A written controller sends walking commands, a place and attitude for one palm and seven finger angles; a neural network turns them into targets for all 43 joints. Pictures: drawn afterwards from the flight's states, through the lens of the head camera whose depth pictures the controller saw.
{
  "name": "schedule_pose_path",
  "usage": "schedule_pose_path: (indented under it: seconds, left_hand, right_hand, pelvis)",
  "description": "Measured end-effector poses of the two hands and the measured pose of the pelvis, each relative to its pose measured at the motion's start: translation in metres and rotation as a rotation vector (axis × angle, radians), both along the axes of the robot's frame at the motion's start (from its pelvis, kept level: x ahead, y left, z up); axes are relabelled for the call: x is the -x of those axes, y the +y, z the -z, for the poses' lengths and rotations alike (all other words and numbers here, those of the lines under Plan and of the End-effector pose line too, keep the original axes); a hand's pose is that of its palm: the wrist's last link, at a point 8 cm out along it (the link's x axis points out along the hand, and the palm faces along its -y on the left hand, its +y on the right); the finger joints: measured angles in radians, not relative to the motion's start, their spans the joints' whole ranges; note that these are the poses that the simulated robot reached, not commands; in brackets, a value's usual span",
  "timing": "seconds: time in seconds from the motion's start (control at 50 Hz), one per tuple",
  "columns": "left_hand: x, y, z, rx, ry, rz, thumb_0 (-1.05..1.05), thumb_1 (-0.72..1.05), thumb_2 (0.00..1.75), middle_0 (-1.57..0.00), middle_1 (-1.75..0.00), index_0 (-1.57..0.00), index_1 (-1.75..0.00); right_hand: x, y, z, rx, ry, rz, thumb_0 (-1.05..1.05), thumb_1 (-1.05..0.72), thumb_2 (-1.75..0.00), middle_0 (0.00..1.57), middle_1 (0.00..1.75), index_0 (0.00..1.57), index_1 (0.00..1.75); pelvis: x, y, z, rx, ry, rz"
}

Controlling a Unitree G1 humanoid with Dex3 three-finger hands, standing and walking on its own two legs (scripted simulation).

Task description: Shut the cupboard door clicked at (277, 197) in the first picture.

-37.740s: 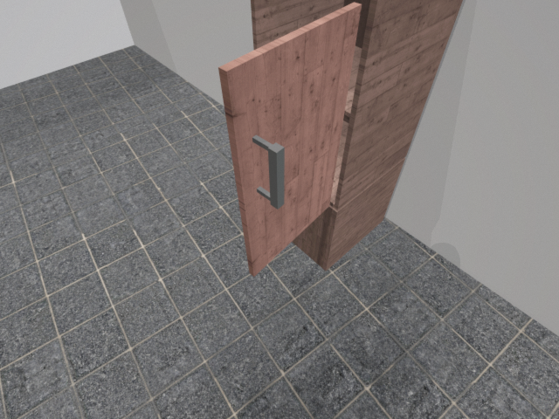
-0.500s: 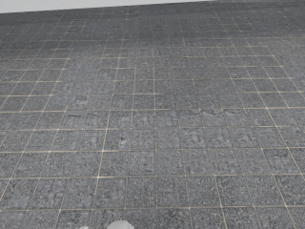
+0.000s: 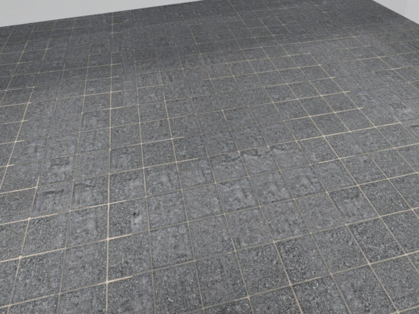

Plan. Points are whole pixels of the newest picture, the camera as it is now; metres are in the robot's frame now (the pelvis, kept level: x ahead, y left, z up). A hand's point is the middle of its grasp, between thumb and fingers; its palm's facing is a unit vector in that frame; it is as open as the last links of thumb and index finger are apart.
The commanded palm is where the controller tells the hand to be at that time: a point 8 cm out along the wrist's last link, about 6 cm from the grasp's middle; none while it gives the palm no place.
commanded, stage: turn to face it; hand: left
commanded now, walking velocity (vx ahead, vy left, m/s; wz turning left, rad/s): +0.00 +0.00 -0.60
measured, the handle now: out of the picture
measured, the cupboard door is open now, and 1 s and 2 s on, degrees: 58 58 58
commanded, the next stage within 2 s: none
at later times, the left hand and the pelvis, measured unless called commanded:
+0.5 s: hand (130, 280) +0.20 +0.20 -0.16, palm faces -0.25 -0.95 -0.18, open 7.4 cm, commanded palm none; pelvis +0.05 +0.03 +0.01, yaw -17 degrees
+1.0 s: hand (165, 269) +0.23 +0.13 -0.16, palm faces -0.56 -0.79 -0.24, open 7.4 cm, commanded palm none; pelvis +0.05 +0.01 +0.00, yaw -35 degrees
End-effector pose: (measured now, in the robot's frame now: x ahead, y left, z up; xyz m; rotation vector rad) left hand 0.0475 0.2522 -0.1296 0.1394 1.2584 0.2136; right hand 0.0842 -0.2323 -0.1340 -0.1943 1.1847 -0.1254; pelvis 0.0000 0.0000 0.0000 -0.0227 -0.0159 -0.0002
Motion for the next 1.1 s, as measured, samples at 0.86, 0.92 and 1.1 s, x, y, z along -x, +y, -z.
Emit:
schedule_pose_path:
  seconds: [0.86,0.92,1.1]
  left_hand:
    - [-0.216,-0.084,-0.012,-0.014,-0.142,0.658,0.0,0.91,0.9,-0.2,-0.3,-0.2,-0.29]
    - [-0.208,-0.085,-0.012,-0.019,-0.095,0.68,0.0,0.91,0.9,-0.2,-0.3,-0.2,-0.3]
    - [-0.219,-0.069,0.013,0.017,-0.004,0.734,0.0,0.9,0.9,-0.2,-0.3,-0.2,-0.3]
  right_hand:
    - [0.155,-0.005,0.011,0.013,0.153,0.616,0.01,-0.91,-0.89,0.2,0.3,0.2,0.3]
    - [0.148,-0.01,0.001,0.024,0.109,0.638,0.01,-0.91,-0.89,0.2,0.3,0.2,0.3]
    - [0.116,-0.005,-0.019,0.108,-0.014,0.683,0.01,-0.91,-0.9,0.2,0.3,0.2,0.3]
  pelvis:
    - [-0.039,0.008,0.006,-0.009,0.008,0.529]
    - [-0.04,0.008,0.0,-0.022,0.009,0.565]
    - [-0.061,0.026,0.005,-0.016,0.03,0.678]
